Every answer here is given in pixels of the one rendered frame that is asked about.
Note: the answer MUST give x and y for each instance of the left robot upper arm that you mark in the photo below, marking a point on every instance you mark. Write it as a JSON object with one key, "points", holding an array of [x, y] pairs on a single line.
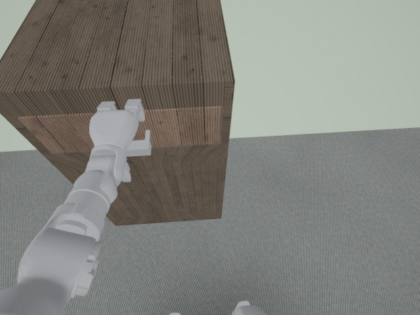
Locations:
{"points": [[61, 265]]}

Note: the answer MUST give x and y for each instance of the robot right shin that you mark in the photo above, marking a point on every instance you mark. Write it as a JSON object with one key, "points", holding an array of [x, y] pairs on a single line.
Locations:
{"points": [[242, 303]]}

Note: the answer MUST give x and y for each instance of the cabinet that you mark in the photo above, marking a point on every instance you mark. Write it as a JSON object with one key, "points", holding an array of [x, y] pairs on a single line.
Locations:
{"points": [[68, 56]]}

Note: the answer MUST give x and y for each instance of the robot left hand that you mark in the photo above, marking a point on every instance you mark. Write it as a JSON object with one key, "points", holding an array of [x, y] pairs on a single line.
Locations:
{"points": [[116, 127]]}

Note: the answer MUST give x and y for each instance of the left robot forearm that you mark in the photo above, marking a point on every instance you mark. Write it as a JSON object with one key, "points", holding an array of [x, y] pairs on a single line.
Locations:
{"points": [[87, 204]]}

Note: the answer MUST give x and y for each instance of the drawer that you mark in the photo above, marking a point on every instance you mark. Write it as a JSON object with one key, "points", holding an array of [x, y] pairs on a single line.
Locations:
{"points": [[168, 127]]}

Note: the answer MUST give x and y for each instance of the handle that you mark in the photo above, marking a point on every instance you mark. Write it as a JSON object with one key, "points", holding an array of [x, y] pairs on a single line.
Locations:
{"points": [[140, 147]]}

